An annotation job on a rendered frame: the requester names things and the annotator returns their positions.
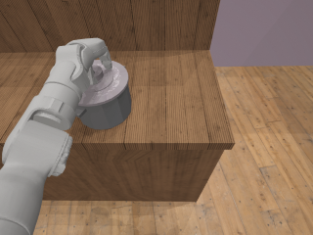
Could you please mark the lid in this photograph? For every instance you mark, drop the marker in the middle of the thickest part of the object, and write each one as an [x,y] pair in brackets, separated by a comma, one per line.
[112,84]

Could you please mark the pot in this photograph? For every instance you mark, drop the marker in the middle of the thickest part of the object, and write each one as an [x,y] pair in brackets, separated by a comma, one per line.
[108,115]

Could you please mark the table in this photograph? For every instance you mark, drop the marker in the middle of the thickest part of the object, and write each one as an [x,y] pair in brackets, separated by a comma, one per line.
[178,127]

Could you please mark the left robot hand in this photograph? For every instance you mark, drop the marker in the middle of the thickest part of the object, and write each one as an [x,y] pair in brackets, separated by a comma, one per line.
[101,51]

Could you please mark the robot left upper arm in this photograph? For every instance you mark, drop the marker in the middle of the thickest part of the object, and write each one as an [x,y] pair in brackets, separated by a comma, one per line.
[39,152]

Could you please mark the knob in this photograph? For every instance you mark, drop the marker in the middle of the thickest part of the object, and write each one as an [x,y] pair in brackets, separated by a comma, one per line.
[98,72]

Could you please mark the robot left forearm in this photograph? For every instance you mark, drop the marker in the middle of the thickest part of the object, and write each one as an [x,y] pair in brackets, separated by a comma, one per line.
[57,101]

